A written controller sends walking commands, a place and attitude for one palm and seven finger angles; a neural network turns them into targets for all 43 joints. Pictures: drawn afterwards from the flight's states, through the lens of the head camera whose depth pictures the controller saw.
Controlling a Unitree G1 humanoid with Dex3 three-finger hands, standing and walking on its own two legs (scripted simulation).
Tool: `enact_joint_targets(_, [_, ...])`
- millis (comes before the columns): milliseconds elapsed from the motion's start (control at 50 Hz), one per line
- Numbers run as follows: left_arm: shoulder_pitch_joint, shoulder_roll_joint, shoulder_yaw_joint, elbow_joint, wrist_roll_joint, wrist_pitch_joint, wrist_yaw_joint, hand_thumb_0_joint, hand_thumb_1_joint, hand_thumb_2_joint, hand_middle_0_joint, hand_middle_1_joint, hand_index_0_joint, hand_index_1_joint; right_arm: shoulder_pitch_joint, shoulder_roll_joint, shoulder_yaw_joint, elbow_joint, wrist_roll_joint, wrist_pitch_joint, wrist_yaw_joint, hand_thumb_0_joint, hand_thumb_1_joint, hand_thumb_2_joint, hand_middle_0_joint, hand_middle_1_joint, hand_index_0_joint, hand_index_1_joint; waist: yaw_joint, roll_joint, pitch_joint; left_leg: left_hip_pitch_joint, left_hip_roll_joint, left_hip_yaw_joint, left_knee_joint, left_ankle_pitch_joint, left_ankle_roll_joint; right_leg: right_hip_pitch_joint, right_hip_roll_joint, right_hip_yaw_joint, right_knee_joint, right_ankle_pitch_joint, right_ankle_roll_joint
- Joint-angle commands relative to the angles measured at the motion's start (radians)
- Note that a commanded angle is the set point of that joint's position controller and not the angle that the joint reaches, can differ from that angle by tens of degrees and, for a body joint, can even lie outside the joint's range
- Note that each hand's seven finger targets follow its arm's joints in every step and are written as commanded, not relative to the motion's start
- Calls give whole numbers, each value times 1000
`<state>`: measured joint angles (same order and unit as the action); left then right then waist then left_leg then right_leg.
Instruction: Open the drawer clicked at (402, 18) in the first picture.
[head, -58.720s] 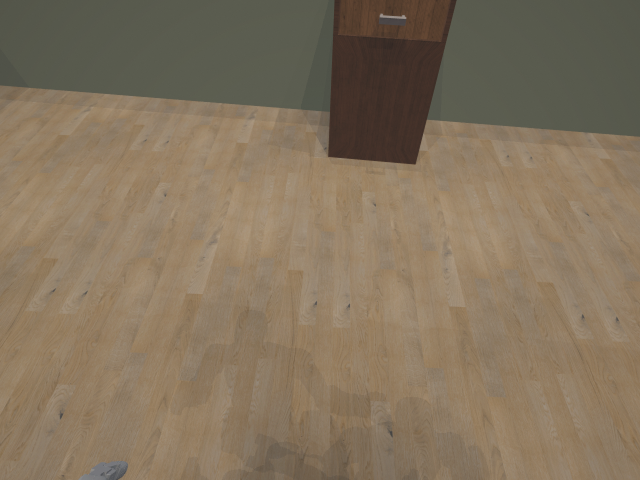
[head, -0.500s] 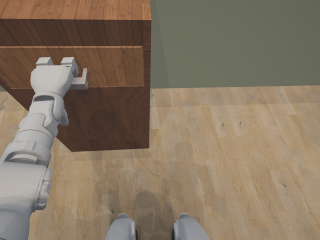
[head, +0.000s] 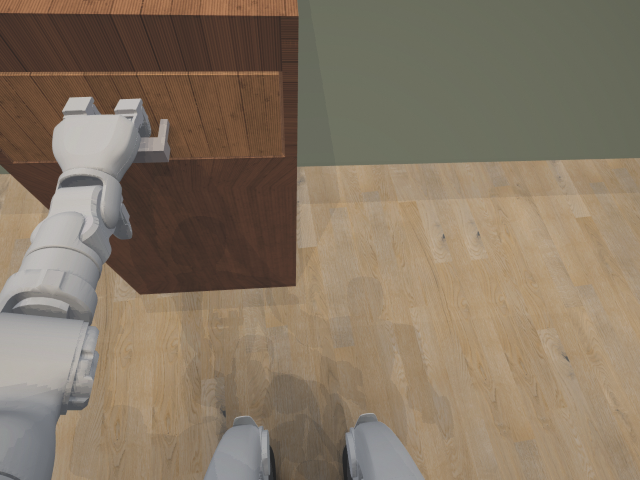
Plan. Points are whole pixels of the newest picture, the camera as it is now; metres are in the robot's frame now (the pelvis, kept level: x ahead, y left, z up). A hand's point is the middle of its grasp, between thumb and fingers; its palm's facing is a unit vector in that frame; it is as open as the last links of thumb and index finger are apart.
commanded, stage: lift the fingers back up to retry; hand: left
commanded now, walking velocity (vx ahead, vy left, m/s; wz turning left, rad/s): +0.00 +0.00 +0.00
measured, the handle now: (130, 138) +0.57 +0.23 +0.02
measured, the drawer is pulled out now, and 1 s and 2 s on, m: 0.00 0.00 0.00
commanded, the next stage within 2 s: re-aim the fingers above the handle in 0.80 s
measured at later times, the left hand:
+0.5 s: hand (103, 153) +0.51 +0.24 +0.06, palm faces -0.02 -0.03 -1.00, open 13.8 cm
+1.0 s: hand (100, 152) +0.49 +0.24 +0.08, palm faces -0.01 -0.02 -1.00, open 13.8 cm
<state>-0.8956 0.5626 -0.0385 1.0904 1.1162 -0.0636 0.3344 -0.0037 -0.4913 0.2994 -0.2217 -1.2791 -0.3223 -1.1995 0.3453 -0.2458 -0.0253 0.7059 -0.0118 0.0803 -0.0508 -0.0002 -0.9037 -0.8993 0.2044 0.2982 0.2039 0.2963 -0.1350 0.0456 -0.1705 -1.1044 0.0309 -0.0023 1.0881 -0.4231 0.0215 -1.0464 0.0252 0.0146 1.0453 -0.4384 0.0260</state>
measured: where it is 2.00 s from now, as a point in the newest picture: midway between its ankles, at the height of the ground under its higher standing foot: outside the picture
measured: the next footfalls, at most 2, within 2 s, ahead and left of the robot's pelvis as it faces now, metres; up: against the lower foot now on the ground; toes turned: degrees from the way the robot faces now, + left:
none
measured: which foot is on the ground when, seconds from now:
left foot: down 0.00-1.00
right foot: down 0.00-1.00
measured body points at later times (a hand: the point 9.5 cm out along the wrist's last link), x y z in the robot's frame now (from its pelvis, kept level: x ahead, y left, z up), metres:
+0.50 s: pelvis +0.03 +0.00 +0.03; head +0.14 +0.01 +0.47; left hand +0.50 +0.24 +0.11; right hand +0.04 -0.27 -0.09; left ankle +0.04 +0.11 -0.65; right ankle +0.02 -0.14 -0.65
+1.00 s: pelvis +0.04 +0.00 +0.05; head +0.13 -0.01 +0.49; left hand +0.49 +0.23 +0.13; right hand +0.10 -0.28 -0.08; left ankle +0.04 +0.11 -0.65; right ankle +0.02 -0.14 -0.65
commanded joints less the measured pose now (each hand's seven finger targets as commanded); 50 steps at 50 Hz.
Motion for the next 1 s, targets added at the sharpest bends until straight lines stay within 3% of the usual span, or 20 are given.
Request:
enact_joint_targets(0, [-295,162,27,-81,-4,-6,-12,0,-500,300,-300,-1200,-300,-1200,141,-173,-64,-41,-6,-20,-11,0,-900,-900,200,300,200,300,-26,20,-344,363,-23,-19,-128,138,17,90,36,-48,-150,114,-57])
enact_joint_targets(40, [-304,210,65,-117,-7,-5,-4,0,-500,300,-300,-1200,-300,-1200,144,-177,-66,-43,-7,-18,-11,0,-900,-900,200,300,200,300,-10,31,-392,392,-23,-17,-137,159,17,128,37,-46,-157,129,-57])
enact_joint_targets(80, [-348,202,56,-162,-9,-5,0,0,-500,300,-300,-1200,-300,-1200,150,-173,-71,-42,-7,-17,-12,0,-900,-900,200,300,200,300,-19,58,-429,445,-21,-21,-147,194,15,142,39,-45,-168,150,-56])
enact_joint_targets(120, [-332,229,82,-174,-19,-2,2,0,-500,300,-300,-1200,-300,-1200,147,-174,-69,-41,-5,-14,-11,0,-900,-900,200,300,200,300,-4,52,-430,462,-23,-17,-161,202,15,177,42,-45,-186,158,-55])
enact_joint_targets(180, [-372,230,74,-203,-20,-8,5,0,-500,300,-300,-1200,-300,-1200,149,-172,-71,-36,-3,-12,-16,0,-900,-900,200,300,200,300,-17,49,-427,493,-23,-19,-181,221,16,198,42,-44,-210,174,-53])
enact_joint_targets(220, [-384,241,87,-251,-22,-19,9,0,-500,300,-300,-1200,-300,-1200,150,-173,-74,-34,-7,-13,-14,0,-900,-900,200,300,200,300,-4,94,-452,552,-22,-21,-193,269,12,210,45,-49,-218,198,-57])
enact_joint_targets(260, [-364,266,120,-290,-27,-34,12,0,-500,300,-300,-1200,-300,-1200,150,-173,-79,-33,-10,-10,-14,0,-900,-900,200,300,200,300,10,91,-498,594,-22,-18,-195,339,10,256,48,-46,-224,250,-58])
enact_joint_targets(300, [-328,221,99,-289,-31,-38,18,0,-500,300,-300,-1200,-300,-1200,147,-167,-81,-28,-10,-9,-10,0,-900,-900,200,300,200,300,9,97,-451,610,-22,-11,-209,366,8,262,50,-52,-243,272,-58])
enact_joint_targets(360, [-304,279,146,-314,-35,-39,28,0,-500,300,-300,-1200,-300,-1200,136,-173,-80,-27,-10,2,-8,0,-900,-900,200,300,200,300,29,78,-461,607,-29,-1,-226,400,10,340,50,-43,-258,328,-58])
enact_joint_targets(440, [-243,215,108,-304,-33,-15,30,0,-500,300,-300,-1200,-300,-1200,124,-170,-88,-31,-3,12,1,0,-900,-900,200,300,200,300,27,63,-412,649,-27,5,-256,452,7,367,54,-51,-285,366,-59])
enact_joint_targets(480, [-242,206,101,-347,-43,-16,20,0,-500,300,-300,-1200,-300,-1200,118,-167,-92,-38,-1,14,3,0,-900,-900,200,300,200,300,32,82,-444,696,-26,8,-266,495,5,395,53,-47,-297,398,-57])
enact_joint_targets(520, [-241,171,72,-347,-48,-8,6,0,-500,300,-300,-1200,-300,-1200,110,-165,-94,-40,4,17,3,0,-900,-900,200,300,200,300,21,55,-388,691,-28,12,-283,486,8,406,53,-49,-319,401,-55])
enact_joint_targets(580, [-227,199,93,-370,-58,-16,-14,0,-500,300,-300,-1200,-300,-1200,101,-166,-94,-46,8,22,-1,0,-900,-900,200,300,200,300,30,49,-396,712,-33,17,-304,495,12,457,50,-40,-338,428,-54])
enact_joint_targets(600, [-196,222,114,-356,-60,-15,-21,0,-500,300,-300,-1200,-300,-1200,96,-170,-92,-46,9,25,-2,0,-900,-900,200,300,200,300,42,28,-368,697,-34,19,-310,492,13,474,50,-43,-341,436,-57])
enact_joint_targets(640, [-176,162,66,-322,-55,-15,-31,0,-500,300,-300,-1200,-300,-1200,88,-164,-90,-51,12,27,0,0,-900,-900,200,300,200,300,31,20,-306,675,-37,24,-321,470,13,459,48,-43,-352,427,-57])
enact_joint_targets(700, [-154,185,86,-308,-48,-28,-39,0,-500,300,-300,-1200,-300,-1200,83,-168,-91,-60,13,34,0,0,-900,-900,200,300,200,300,40,-5,-302,673,-37,25,-325,479,12,469,45,-40,-349,438,-58])
enact_joint_targets(820, [-177,150,85,-402,-37,-74,-12,0,-500,300,-300,-1200,-300,-1200,75,-153,-105,-73,4,25,11,0,-900,-900,200,300,200,300,48,36,-367,723,-37,26,-298,542,10,451,46,-35,-330,457,-56])
enact_joint_targets(860, [-205,194,118,-394,-35,-68,6,0,-500,300,-300,-1200,-300,-1200,74,-159,-103,-67,4,25,11,0,-900,-900,200,300,200,300,44,29,-347,705,-38,20,-298,526,9,450,47,-38,-324,449,-60])
enact_joint_targets(960, [-257,217,128,-378,-18,-34,42,0,-500,300,-300,-1200,-300,-1200,68,-160,-101,-61,1,17,14,0,-900,-900,200,300,200,300,42,50,-386,696,-43,24,-292,494,10,455,47,-35,-316,439,-60])
enact_joint_targets(980, [-248,205,117,-347,-12,-25,42,0,-500,300,-300,-1200,-300,-1200,68,-158,-101,-61,3,17,12,0,-900,-900,200,300,200,300,35,25,-383,688,-43,26,-293,480,12,452,47,-32,-320,433,-54])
